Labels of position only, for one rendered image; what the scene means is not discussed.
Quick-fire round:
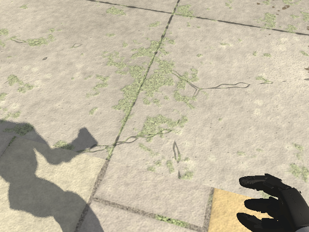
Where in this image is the right robot hand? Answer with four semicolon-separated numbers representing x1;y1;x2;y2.
237;173;309;232

